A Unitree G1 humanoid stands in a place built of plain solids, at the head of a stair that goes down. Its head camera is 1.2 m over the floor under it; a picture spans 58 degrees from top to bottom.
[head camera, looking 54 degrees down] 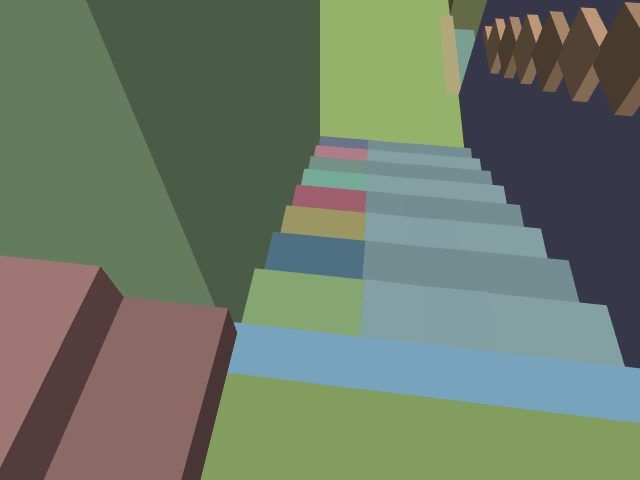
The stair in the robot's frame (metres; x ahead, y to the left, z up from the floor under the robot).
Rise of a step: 0.16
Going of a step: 0.29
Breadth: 1.25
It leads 7 degrees to the right of straight ahead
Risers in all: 9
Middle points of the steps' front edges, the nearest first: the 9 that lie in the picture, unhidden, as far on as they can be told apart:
0.49 -0.35 0.00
0.78 -0.38 -0.15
1.07 -0.42 -0.31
1.36 -0.45 -0.47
1.64 -0.49 -0.62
1.93 -0.52 -0.78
2.22 -0.56 -0.93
2.50 -0.59 -1.09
2.79 -0.62 -1.25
